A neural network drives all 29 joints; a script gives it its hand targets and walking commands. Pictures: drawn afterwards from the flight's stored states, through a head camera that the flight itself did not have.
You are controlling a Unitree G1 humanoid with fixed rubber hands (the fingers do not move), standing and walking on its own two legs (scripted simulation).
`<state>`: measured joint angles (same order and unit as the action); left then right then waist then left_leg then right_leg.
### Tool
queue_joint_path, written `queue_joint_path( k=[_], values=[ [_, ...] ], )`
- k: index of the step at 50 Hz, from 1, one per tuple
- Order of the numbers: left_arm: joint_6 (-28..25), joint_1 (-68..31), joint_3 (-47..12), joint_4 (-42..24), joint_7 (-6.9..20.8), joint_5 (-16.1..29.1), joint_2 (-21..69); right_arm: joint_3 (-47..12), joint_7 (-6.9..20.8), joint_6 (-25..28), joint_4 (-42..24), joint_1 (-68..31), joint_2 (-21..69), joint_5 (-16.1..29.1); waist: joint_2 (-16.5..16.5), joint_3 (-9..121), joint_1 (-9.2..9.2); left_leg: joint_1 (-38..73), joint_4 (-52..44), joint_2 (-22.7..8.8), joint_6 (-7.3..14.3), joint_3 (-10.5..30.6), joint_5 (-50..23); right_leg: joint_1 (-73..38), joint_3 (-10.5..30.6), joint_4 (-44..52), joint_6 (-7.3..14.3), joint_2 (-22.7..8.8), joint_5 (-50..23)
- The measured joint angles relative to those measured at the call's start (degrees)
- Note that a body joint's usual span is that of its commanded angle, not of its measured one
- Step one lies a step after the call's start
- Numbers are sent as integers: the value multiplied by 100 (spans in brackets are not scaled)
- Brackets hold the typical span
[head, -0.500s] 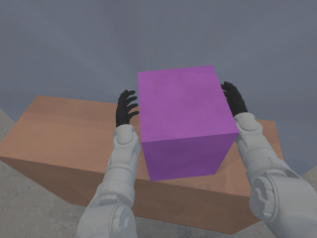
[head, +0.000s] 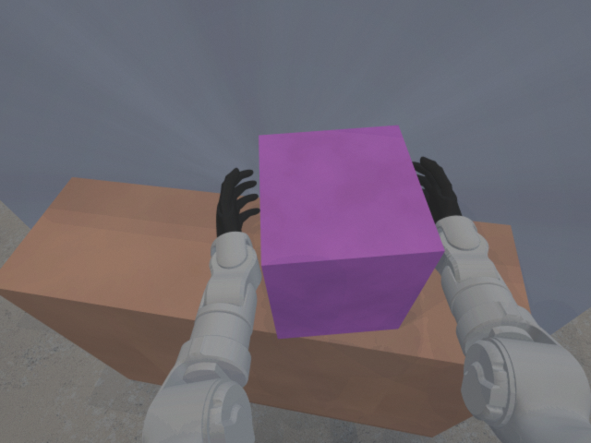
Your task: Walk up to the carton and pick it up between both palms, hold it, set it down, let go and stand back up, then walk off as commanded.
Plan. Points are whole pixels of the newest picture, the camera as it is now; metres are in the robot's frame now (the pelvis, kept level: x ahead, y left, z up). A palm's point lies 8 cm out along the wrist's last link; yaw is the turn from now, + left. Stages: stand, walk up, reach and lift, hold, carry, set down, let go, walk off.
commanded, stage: reach and lift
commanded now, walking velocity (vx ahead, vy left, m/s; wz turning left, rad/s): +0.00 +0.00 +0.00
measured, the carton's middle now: (333, 239) +0.42 +0.03 +0.01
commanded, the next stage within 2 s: none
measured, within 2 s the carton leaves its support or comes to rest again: leaves its support in 0.06 s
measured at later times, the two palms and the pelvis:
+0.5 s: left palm (215, 237) +0.34 +0.18 +0.10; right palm (449, 223) +0.40 -0.11 +0.11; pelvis -0.03 +0.00 +0.00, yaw +0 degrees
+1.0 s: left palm (198, 217) +0.35 +0.19 +0.14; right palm (445, 213) +0.39 -0.10 +0.13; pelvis -0.03 +0.01 +0.00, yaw +0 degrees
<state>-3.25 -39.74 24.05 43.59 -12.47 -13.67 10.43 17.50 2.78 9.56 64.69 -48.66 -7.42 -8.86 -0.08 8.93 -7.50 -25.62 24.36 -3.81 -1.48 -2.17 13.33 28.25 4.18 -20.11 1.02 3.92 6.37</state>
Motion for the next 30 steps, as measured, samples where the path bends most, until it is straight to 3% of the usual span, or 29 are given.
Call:
queue_joint_path(
  k=[19,30],
  values=[
    [462,0,-3,3,70,1,-46,-1,-68,-543,-306,189,109,118,1,209,0,136,0,8,-1,0,-165,-158,-1,46,0,-9,-187],
    [800,-6,-4,0,185,0,-252,-1,-257,-955,-355,47,288,118,0,207,0,297,0,45,-1,0,-187,-325,0,47,0,-46,-206]
  ],
)
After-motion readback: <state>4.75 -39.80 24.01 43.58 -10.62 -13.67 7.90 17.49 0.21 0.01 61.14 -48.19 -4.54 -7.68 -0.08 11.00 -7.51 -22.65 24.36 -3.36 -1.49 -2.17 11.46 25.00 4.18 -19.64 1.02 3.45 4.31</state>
